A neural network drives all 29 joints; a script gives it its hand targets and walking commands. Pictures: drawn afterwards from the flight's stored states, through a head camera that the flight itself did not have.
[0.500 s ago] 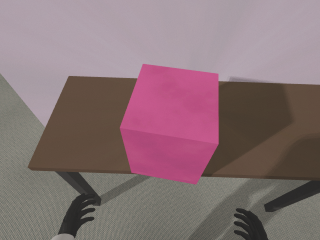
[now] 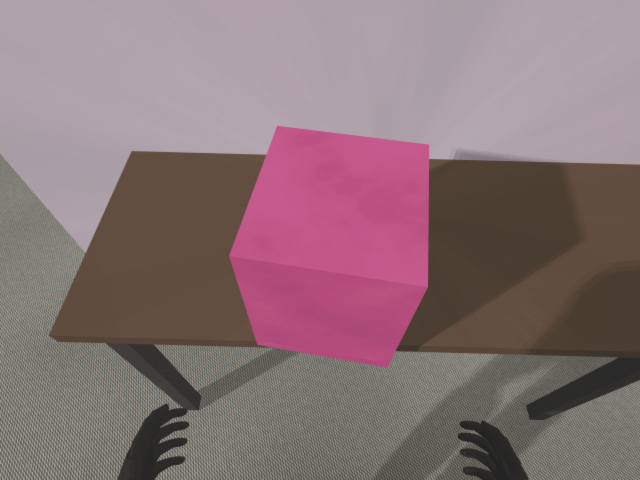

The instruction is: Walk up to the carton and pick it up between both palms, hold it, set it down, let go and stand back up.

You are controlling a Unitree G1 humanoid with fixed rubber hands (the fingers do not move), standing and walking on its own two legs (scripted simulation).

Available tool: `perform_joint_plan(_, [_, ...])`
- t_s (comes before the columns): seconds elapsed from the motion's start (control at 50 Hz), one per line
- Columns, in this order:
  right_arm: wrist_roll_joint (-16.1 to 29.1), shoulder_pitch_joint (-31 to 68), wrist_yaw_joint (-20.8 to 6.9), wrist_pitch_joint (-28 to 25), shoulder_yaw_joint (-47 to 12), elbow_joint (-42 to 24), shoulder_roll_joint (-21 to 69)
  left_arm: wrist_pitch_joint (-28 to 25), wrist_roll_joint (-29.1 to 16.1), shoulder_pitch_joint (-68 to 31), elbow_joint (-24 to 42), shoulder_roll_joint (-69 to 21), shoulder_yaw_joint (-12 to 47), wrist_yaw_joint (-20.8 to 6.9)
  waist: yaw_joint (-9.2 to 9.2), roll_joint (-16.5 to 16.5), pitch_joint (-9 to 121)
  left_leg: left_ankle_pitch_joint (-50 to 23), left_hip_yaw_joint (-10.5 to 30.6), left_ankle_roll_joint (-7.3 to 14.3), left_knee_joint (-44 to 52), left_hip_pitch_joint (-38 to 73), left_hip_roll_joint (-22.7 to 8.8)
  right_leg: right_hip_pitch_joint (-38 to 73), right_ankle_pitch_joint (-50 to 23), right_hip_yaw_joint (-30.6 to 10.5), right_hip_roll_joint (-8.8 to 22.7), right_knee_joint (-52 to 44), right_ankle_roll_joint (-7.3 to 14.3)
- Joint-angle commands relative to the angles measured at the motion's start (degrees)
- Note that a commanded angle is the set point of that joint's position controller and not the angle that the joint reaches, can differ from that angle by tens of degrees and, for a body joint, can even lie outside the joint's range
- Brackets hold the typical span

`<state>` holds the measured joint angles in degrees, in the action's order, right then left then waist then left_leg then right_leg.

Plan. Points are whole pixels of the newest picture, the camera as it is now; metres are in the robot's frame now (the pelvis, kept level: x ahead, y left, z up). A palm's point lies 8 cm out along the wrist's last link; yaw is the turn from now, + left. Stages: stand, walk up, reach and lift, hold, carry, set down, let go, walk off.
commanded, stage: let go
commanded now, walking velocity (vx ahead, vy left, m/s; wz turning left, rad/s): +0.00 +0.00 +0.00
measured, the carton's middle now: (335, 253) +0.42 +0.01 +0.01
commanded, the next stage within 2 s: stand in 0.38 s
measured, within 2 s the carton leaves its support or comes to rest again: neither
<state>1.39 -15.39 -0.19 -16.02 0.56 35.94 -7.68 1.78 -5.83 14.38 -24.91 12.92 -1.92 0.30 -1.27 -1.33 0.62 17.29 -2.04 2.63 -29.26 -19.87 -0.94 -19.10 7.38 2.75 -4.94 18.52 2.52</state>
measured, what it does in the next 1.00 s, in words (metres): stands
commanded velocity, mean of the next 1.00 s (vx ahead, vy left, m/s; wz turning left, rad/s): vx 0.00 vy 0.00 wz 0.00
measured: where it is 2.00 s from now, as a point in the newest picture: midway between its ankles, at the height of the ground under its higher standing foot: outside the picture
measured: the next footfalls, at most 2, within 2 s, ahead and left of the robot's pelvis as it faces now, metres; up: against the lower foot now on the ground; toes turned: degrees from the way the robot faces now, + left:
none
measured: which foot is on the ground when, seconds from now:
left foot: down 0.00-1.00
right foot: down 0.00-1.00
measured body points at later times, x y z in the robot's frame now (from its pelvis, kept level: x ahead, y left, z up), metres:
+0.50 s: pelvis +0.00 +0.00 +0.00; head +0.06 +0.01 +0.45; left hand +0.15 +0.25 -0.10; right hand +0.15 -0.22 -0.11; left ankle -0.03 +0.08 -0.74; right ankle +0.01 -0.10 -0.74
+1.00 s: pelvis -0.03 -0.01 +0.00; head -0.07 -0.02 +0.44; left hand +0.07 +0.25 -0.12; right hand +0.11 -0.27 -0.10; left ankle -0.03 +0.08 -0.74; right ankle +0.01 -0.10 -0.74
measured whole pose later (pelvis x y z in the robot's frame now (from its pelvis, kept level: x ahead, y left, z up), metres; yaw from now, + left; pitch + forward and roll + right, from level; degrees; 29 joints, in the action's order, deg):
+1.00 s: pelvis -0.03 -0.01 +0.00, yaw +1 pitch +2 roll +0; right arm -2.3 -14.1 -0.4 -3.0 0.6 43.6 -16.6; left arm -1.4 -3.5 14.3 -48.9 12.9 -1.7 0.7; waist -0.6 -1.6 8.6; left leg 15.3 -2.4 2.4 -29.3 -16.3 1.1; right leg -19.1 9.7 2.8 -2.7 26.4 3.0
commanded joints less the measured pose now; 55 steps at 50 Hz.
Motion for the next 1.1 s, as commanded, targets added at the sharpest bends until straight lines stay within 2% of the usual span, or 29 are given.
perform_joint_plan(0.0, [-0.8, 6.4, -2.1, -3.0, 6.8, 2.6, -10.1, -0.8, 6.4, -0.5, 6.0, 4.1, 2.2, 1.6, 0.06, -7.2, 9.0, -20.3, 3.2, -6.3, 7.6, 10.5, -2.2, 18.0, -6.5, 0.3, 1.6, 4.8, 0.9])
perform_joint_plan(0.12, [-1.0, 7.1, -2.6, -4.0, 6.8, 4.4, -11.1, -0.7, 6.7, -0.5, 5.9, 3.6, 2.4, 1.7, -0.13, -7.3, 9.6, -24.2, 3.5, -6.9, 6.4, 12.7, -2.3, 16.6, -7.7, 0.7, 1.4, 4.9, 1.1])
perform_joint_plan(0.36, [-1.1, 8.8, -3.3, -4.4, 6.4, 7.8, -12.1, -0.1, 7.6, -1.6, 5.1, 2.8, 2.5, 2.0, -0.08, -7.2, 9.9, -25.7, 3.9, -7.1, 6.0, 14.0, -2.1, 16.0, -8.8, 0.9, 1.4, 5.1, 1.0])
perform_joint_plan(0.38, [-3.6, -0.4, 0.0, 4.4, 5.9, 4.9, -20.6, -2.7, 10.1, 2.6, -4.1, 15.5, -3.4, 1.8, 0.45, -4.3, 20.0, -42.9, 6.1, -8.2, -1.1, 9.9, -5.2, 20.3, -23.7, -6.0, 10.8, 13.1, 2.3])
perform_joint_plan(0.4, [-3.3, -0.3, 1.3, 7.7, 5.7, 5.7, -19.3, -3.3, 9.6, 4.1, -4.2, 15.3, -4.2, 1.6, 0.34, -3.1, 23.0, -40.4, 6.3, -8.6, -1.0, 9.6, -5.7, 22.0, -25.6, -7.6, 11.7, 14.9, 3.7])
perform_joint_plan(0.42, [-3.5, 0.2, 1.9, 9.3, 5.0, 5.2, -18.9, -3.4, 9.4, 3.0, -5.1, 13.8, -3.8, 1.3, 0.82, -3.1, 22.7, -36.4, 6.5, -8.2, 0.1, 10.3, -5.7, 20.5, -24.6, -7.5, 11.6, 15.2, 3.7])
perform_joint_plan(0.46, [-3.7, -0.3, 2.3, 10.8, 4.3, 4.9, -18.5, -3.4, 9.5, 1.2, -6.1, 12.3, -3.3, 1.2, 1.44, -4.4, 22.0, -34.1, 7.0, -7.2, 1.4, 12.5, -5.5, 17.7, -22.0, -6.6, 11.0, 14.9, 3.0])
perform_joint_plan(0.48, [-3.9, 0.0, 2.1, 11.3, 3.9, 5.3, -18.0, -3.5, 9.9, -0.2, -6.9, 11.2, -2.9, 1.1, 1.59, -4.0, 19.0, -30.1, 6.8, -6.1, 2.7, 13.0, -5.2, 14.9, -17.7, -6.0, 10.1, 13.8, 1.9])
perform_joint_plan(0.52, [-3.8, -0.3, 1.9, 11.8, 3.7, 5.5, -18.1, -3.8, 9.7, -1.1, -8.4, 11.4, -2.7, 1.1, 1.54, -3.1, 17.0, -28.2, 7.4, -5.2, 3.0, 13.1, -5.5, 12.2, -13.5, -6.0, 9.7, 13.3, 1.2])
perform_joint_plan(0.54, [-4.1, -0.3, 1.9, 11.8, 3.7, 5.8, -18.7, -4.0, 9.5, -1.3, -9.4, 11.2, -2.5, 1.1, 1.40, -3.9, 16.3, -27.9, 7.1, -4.9, 3.3, 13.6, -5.4, 11.7, -13.2, -6.0, 10.0, 13.0, 1.1])
perform_joint_plan(0.58, [-4.0, -0.7, 1.8, 12.0, 3.5, 6.2, -19.5, -4.6, 9.4, -0.8, -11.5, 11.9, -2.5, 0.9, 1.16, -3.3, 14.5, -27.3, 7.5, -4.7, 3.5, 13.1, -5.7, 10.9, -13.4, -6.3, 10.1, 12.8, 1.1])
perform_joint_plan(0.64, [-3.8, -1.6, 1.6, 12.0, 3.4, 6.9, -20.0, -4.8, 9.3, -1.4, -14.0, 12.9, -2.5, 0.7, 1.75, -3.5, 13.4, -26.0, 7.9, -4.8, 4.3, 13.5, -6.0, 9.8, -12.2, -6.8, 10.3, 12.1, 1.3])
perform_joint_plan(0.66, [-3.9, -1.8, 1.6, 12.1, 3.2, 7.0, -20.1, -4.8, 9.2, -1.1, -14.6, 12.8, -2.5, 0.7, 1.80, -5.2, 12.6, -25.7, 7.8, -4.8, 4.6, 12.7, -5.8, 9.7, -12.1, -7.0, 10.4, 11.7, 1.2])
perform_joint_plan(0.68, [-3.9, -1.4, 1.7, 12.0, 3.4, 6.9, -20.6, -5.1, 9.2, -1.2, -15.1, 13.3, -2.8, 0.7, 1.68, -3.9, 12.1, -22.4, 8.2, -4.6, 5.2, 12.4, -5.9, 9.1, -9.6, -7.3, 10.4, 11.4, 1.2])
perform_joint_plan(0.7, [-4.1, -1.7, 1.7, 12.0, 3.2, 7.1, -20.8, -5.1, 9.2, -1.8, -15.6, 13.4, -2.7, 0.6, 1.63, -4.7, 10.2, -19.8, 8.4, -4.5, 6.0, 11.3, -5.9, 8.5, -7.9, -7.8, 10.5, 10.8, 1.1])
perform_joint_plan(0.76, [-4.2, -1.3, 1.3, 11.9, 2.9, 7.4, -20.3, -5.6, 9.2, -1.8, -17.3, 13.8, -2.7, 0.4, 1.30, -2.8, 8.3, -9.1, 8.8, -3.0, 7.1, 8.2, -5.5, 8.1, -3.7, -9.1, 11.0, 9.4, 1.3])
perform_joint_plan(0.78, [-4.2, -1.1, 1.2, 11.9, 3.1, 7.4, -20.7, -5.6, 9.3, -2.4, -17.4, 14.2, -2.8, 0.4, 1.48, -3.9, 6.9, -6.5, 8.9, -2.6, 7.5, 7.4, -5.4, 7.3, -2.3, -9.6, 11.1, 8.8, 1.4])
perform_joint_plan(0.8, [-4.2, -0.5, 1.1, 11.8, 2.8, 7.6, -20.3, -5.7, 9.3, -1.9, -18.0, 13.7, -2.6, 0.2, 0.87, -3.2, 6.1, -3.2, 9.3, -2.0, 8.1, 5.7, -5.5, 7.8, -0.7, -9.7, 11.1, 8.2, 1.3])
perform_joint_plan(0.88, [-4.4, -0.4, 0.8, 11.5, 2.8, 8.0, -20.8, -6.0, 9.3, -2.2, -19.2, 14.6, -2.7, 0.0, 0.65, -2.9, 3.6, 3.4, 10.5, -1.4, 10.5, 3.4, -5.8, 6.8, 3.0, -10.6, 10.9, 7.0, 1.6])
perform_joint_plan(0.9, [-4.5, -0.5, 0.9, 11.3, 3.0, 7.9, -21.4, -6.1, 9.1, -1.9, -19.5, 14.3, -2.7, -0.1, 0.66, -2.6, 2.7, 6.7, 11.2, -1.2, 11.1, 2.4, -6.0, 5.9, 6.0, -10.9, 10.6, 6.4, 1.5])
perform_joint_plan(0.94, [-4.5, -0.2, 0.7, 11.2, 2.8, 8.3, -21.4, -6.2, 9.2, -2.2, -20.1, 14.4, -2.7, -0.3, 0.31, -3.0, 1.5, 8.8, 11.5, -0.9, 11.8, 1.0, -6.1, 5.8, 7.4, -11.4, 10.7, 5.9, 1.6])
perform_joint_plan(1.0, [-4.3, -0.6, 0.6, 11.3, 3.0, 8.7, -21.5, -6.2, 9.1, -2.1, -21.5, 15.1, -2.7, -0.2, 0.53, -2.3, 0.4, 8.0, 11.1, -0.7, 11.4, 1.0, -5.6, 5.2, 8.3, -12.1, 11.2, 4.6, 1.8])
perform_joint_plan(1.02, [-4.4, -1.2, 0.5, 11.3, 2.8, 9.0, -20.9, -6.1, 9.3, -2.7, -21.8, 15.7, -2.9, -0.2, 0.82, -2.6, -0.6, 8.8, 11.1, -0.7, 11.4, 1.3, -5.5, 3.5, 10.6, -12.5, 11.3, 4.0, 1.8])
perform_joint_plan(1.08, [-4.2, -1.3, 0.5, 11.2, 3.0, 9.3, -22.0, -6.0, 9.0, -2.8, -22.6, 15.6, -3.0, -0.4, 0.39, -2.9, -1.4, 10.7, 11.9, -0.2, 12.5, -0.4, -5.9, 4.2, 11.7, -11.9, 10.7, 4.1, 1.6])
